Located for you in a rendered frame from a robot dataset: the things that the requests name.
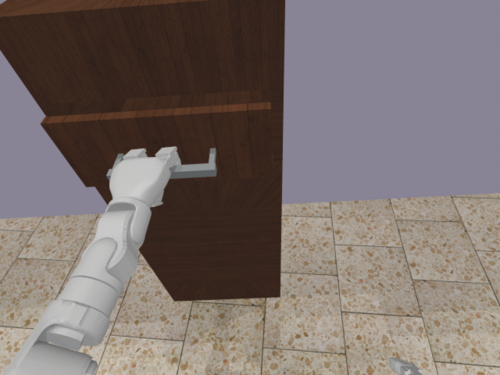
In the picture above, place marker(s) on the left robot upper arm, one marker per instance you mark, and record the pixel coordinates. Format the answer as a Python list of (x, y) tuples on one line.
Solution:
[(48, 359)]

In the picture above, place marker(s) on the left robot forearm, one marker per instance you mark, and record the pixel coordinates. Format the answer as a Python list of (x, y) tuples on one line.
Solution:
[(80, 315)]

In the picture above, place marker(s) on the drawer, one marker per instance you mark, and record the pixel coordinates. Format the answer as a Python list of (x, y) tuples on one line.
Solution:
[(236, 123)]

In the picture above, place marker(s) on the cabinet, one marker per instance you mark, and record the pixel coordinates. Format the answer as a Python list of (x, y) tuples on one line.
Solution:
[(210, 239)]

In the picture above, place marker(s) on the right robot hand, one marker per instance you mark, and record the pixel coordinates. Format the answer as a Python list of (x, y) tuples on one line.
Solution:
[(402, 367)]

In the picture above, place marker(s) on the handle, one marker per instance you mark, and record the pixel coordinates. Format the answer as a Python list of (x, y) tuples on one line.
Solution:
[(184, 171)]

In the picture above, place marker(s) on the left robot hand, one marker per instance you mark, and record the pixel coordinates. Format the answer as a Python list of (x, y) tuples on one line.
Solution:
[(143, 178)]

